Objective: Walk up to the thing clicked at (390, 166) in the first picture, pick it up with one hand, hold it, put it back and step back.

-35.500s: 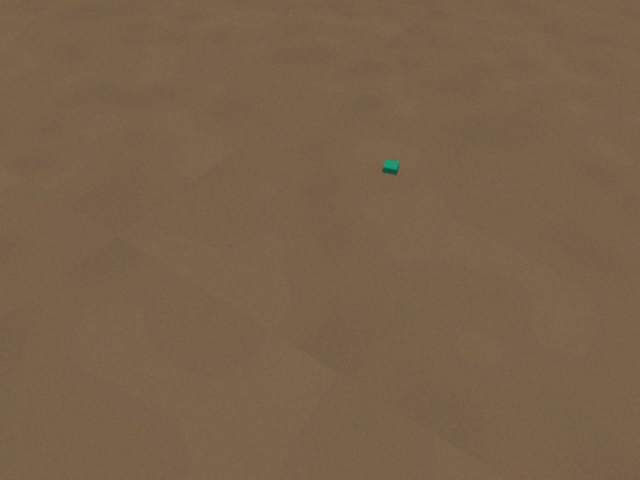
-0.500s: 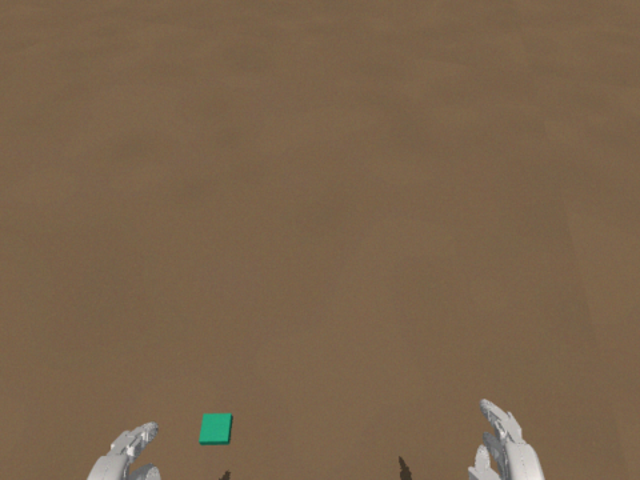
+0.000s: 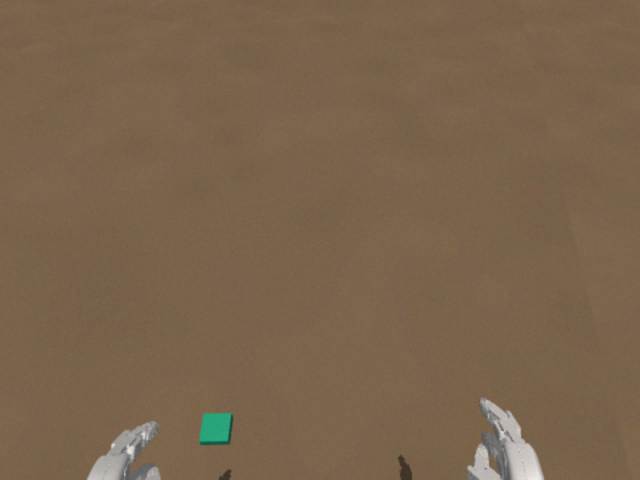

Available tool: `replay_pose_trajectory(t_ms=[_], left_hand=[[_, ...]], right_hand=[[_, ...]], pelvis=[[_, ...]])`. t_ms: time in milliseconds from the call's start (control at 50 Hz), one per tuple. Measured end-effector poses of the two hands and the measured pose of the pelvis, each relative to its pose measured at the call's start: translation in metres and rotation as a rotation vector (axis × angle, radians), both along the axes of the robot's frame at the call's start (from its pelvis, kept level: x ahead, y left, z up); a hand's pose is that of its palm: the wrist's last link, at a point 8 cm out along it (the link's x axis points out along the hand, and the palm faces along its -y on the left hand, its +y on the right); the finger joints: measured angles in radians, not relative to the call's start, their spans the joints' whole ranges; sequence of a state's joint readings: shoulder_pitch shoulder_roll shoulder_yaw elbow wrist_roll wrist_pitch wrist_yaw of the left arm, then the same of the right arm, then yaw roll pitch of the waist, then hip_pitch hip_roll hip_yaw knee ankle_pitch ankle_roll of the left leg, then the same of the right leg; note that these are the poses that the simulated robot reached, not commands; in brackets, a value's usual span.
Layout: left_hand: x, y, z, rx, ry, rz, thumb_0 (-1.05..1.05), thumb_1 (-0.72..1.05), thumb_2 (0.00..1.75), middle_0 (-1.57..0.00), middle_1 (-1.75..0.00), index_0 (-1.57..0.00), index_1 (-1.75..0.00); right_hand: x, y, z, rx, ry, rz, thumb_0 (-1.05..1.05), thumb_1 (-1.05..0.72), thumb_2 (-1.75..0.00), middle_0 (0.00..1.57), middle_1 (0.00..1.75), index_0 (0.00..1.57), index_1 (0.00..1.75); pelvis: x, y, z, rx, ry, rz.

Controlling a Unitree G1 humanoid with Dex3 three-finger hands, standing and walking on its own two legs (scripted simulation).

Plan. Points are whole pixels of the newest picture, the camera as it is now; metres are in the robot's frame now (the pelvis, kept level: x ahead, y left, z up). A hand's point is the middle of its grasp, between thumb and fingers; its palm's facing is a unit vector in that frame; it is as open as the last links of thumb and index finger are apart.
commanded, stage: home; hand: left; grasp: from above
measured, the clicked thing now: (216, 428) +0.44 +0.26 -0.70
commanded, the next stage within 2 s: stand in 0.64 s
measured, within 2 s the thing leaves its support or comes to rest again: neither
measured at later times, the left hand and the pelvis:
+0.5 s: hand out of the picture +0.17 +0.18 -0.05, palm faces +0.05 -0.98 -0.19, open 7.4 cm; pelvis +0.00 +0.00 +0.00, yaw +0 degrees
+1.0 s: hand out of the picture +0.12 +0.24 -0.10, palm faces +0.02 -0.94 -0.35, open 7.4 cm; pelvis -0.01 +0.00 +0.03, yaw +0 degrees
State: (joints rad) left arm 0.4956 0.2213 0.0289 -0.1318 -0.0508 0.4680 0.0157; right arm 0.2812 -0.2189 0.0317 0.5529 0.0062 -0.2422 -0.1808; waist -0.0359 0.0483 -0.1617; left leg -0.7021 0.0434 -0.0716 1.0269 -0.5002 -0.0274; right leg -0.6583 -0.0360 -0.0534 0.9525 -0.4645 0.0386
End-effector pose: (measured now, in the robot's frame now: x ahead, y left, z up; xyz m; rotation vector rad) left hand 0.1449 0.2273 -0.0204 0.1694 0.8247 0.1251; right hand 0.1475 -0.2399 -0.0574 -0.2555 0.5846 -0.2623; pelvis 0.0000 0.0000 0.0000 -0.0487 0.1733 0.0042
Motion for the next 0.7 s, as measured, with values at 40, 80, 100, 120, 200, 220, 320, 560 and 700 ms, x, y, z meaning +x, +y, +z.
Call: replay_pose_trajectory(t_ms=[40, 80, 100, 120, 200, 220, 320, 560, 700], left_hand=[[0.0002, 0.0004, -0.0004, 0.002, 0.004, 0.0, 0.01, 0.9, 0.9, -0.2, -0.3, -0.2, -0.3], [0.0006, 0.0005, -0.0005, 0.002, 0.005, 0.002, 0.01, 0.9, 0.9, -0.2, -0.3, -0.2, -0.3], [0.0007, 0.0005, -0.0005, 0.002, 0.005, 0.002, 0.01, 0.9, 0.9, -0.2, -0.3, -0.2, -0.3], [0.001, 0.0003, -0.0003, 0.0, 0.005, 0.003, 0.01, 0.9, 0.9, -0.2, -0.3, -0.2, -0.3], [0.0026, 0.0001, -0.0001, -0.001, 0.002, 0.002, 0.01, 0.9, 0.9, -0.2, -0.3, -0.2, -0.3], [0.0029, 0.0, 0.0, -0.001, 0.001, 0.001, 0.01, 0.9, 0.9, -0.2, -0.3, -0.2, -0.3], [0.0041, 0.0003, -0.0004, 0.0, 0.002, 0.0, 0.01, 0.9, 0.9, -0.2, -0.3, -0.2, -0.3], [0.0045, 0.0006, 0.0, -0.004, -0.003, 0.002, 0.01, 0.9, 0.9, -0.2, -0.3, -0.2, -0.3], [0.0025, 0.003, -0.001, 0.004, 0.006, -0.002, 0.01, 0.9, 0.9, -0.2, -0.3, -0.2, -0.3]], right_hand=[[0.0005, -0.0005, 0.0, 0.0, 0.0, -0.002, 0.01, -0.9, -0.9, 0.21, 0.3, 0.21, 0.3], [0.001, -0.0008, 0.0, 0.0, 0.001, -0.003, 0.01, -0.9, -0.9, 0.21, 0.3, 0.21, 0.3], [0.0013, -0.001, 0.0, 0.0, 0.001, -0.004, 0.01, -0.9, -0.9, 0.21, 0.3, 0.21, 0.3], [0.0015, -0.0011, 0.0, 0.0, 0.001, -0.004, 0.01, -0.9, -0.9, 0.21, 0.3, 0.21, 0.3], [0.0025, -0.0013, -0.0002, -0.001, 0.001, -0.005, 0.01, -0.9, -0.9, 0.21, 0.3, 0.21, 0.3], [0.0027, -0.0012, -0.0003, -0.001, 0.001, -0.006, 0.01, -0.9, -0.9, 0.21, 0.3, 0.21, 0.3], [0.0034, -0.001, -0.0006, 0.001, 0.004, -0.006, 0.01, -0.9, -0.9, 0.21, 0.3, 0.21, 0.3], [0.0037, -0.0002, -0.0001, -0.001, 0.008, -0.006, 0.01, -0.9, -0.9, 0.21, 0.3, 0.21, 0.3], [0.0037, 0.0011, 0.0007, 0.001, 0.003, -0.007, 0.01, -0.9, -0.9, 0.21, 0.3, 0.21, 0.3]], pelvis=[[0.0007, 0.0, 0.0, 0.0, 0.001, -0.001], [0.0014, -0.0001, 0.0, 0.0, 0.002, -0.001], [0.0017, -0.0002, 0.0, 0.0, 0.002, -0.001], [0.002, -0.0002, 0.0, 0.0, 0.002, 0.0], [0.0029, 0.0, -0.0001, 0.0, 0.004, -0.001], [0.003, 0.0, -0.0001, -0.001, 0.004, -0.001], [0.0038, 0.0002, -0.0002, 0.0, 0.005, -0.002], [0.004, 0.0009, -0.0004, -0.002, 0.005, 0.0], [0.0036, 0.0022, -0.0006, -0.003, 0.006, -0.002]])
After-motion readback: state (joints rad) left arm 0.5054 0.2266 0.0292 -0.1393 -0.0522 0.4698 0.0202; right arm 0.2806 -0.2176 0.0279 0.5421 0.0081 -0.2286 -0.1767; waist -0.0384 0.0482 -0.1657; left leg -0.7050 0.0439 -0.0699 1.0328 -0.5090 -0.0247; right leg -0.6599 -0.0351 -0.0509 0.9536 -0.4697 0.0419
